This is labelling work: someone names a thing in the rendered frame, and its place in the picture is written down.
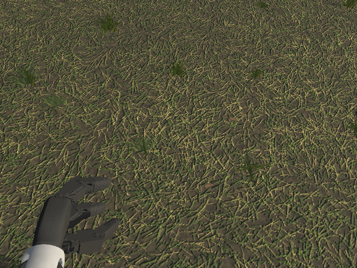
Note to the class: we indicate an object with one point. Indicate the robot left hand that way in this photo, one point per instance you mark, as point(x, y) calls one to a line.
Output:
point(62, 211)

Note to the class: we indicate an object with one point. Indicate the left robot forearm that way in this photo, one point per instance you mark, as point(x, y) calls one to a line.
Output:
point(43, 256)

